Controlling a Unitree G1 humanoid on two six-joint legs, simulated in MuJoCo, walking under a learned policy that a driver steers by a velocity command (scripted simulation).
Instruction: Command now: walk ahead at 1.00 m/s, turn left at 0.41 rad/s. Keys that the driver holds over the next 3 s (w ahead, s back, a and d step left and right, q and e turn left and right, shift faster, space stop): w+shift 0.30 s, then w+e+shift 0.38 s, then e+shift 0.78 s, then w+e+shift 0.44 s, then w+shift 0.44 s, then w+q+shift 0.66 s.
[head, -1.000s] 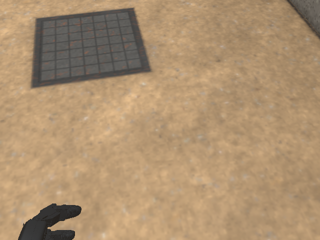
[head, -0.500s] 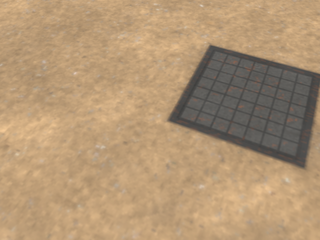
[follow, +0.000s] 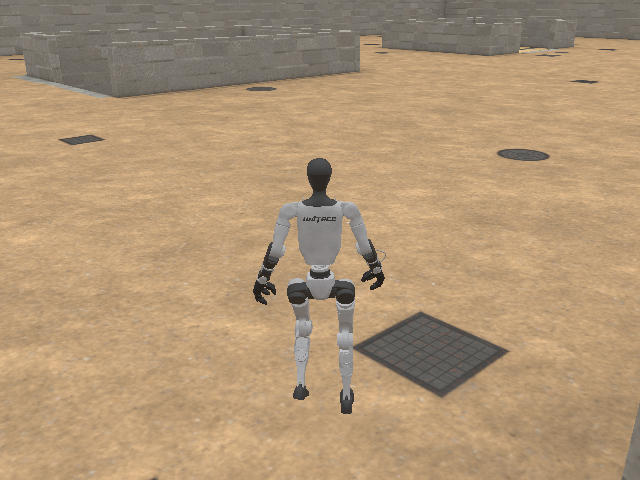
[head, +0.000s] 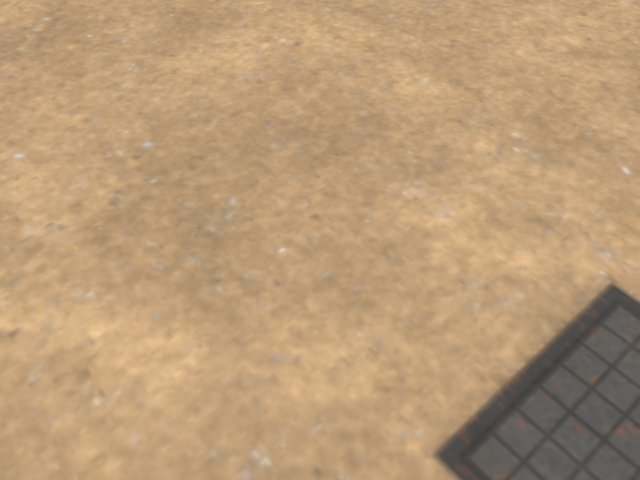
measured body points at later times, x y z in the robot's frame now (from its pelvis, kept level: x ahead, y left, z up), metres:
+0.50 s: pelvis +0.47 +0.05 +0.01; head +0.49 +0.06 +0.45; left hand +0.60 +0.32 -0.11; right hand +0.47 -0.24 -0.11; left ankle +0.38 +0.10 -0.73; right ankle +0.58 -0.10 -0.65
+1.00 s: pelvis +0.90 +0.04 +0.00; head +0.95 +0.02 +0.45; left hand +1.08 +0.29 -0.12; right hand +1.06 -0.28 -0.04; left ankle +1.15 +0.11 -0.70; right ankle +0.83 +0.00 -0.73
